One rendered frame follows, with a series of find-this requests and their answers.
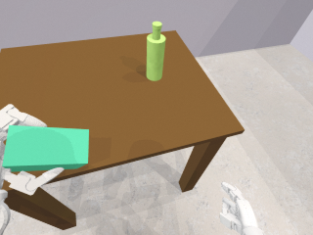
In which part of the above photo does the table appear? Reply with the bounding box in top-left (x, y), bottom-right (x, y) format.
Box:
top-left (0, 30), bottom-right (245, 230)

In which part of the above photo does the robot right hand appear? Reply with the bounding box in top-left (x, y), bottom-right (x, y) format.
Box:
top-left (220, 182), bottom-right (259, 235)

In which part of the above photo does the robot left forearm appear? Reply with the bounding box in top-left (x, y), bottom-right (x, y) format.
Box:
top-left (0, 189), bottom-right (11, 235)

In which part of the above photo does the robot left hand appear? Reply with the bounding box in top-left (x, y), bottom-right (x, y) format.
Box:
top-left (0, 104), bottom-right (64, 196)

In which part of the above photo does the sponge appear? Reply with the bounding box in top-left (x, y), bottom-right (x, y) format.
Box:
top-left (2, 125), bottom-right (89, 172)

